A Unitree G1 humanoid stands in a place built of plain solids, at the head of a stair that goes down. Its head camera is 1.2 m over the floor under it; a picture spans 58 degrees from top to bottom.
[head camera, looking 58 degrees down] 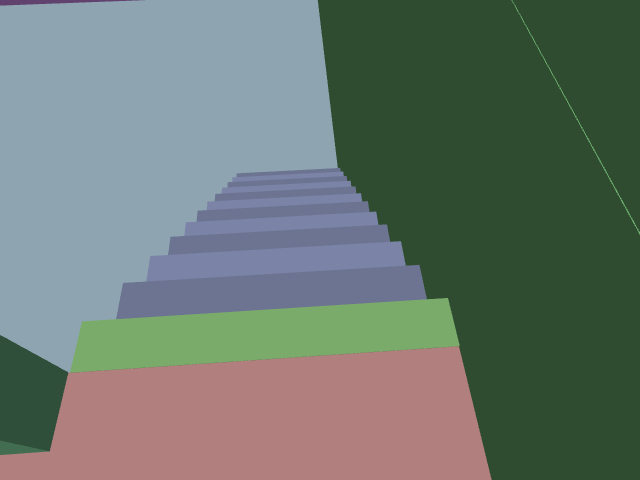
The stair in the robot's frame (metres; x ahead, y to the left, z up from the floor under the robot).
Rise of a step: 0.20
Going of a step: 0.23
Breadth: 1.09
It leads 4 degrees to the left of straight ahead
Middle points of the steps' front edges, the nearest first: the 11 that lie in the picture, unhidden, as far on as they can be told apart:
0.51 0.15 0.00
0.73 0.17 -0.20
0.96 0.19 -0.41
1.19 0.20 -0.61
1.42 0.22 -0.82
1.65 0.23 -1.02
1.88 0.25 -1.23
2.10 0.26 -1.43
2.33 0.28 -1.64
2.56 0.30 -1.84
2.79 0.31 -2.05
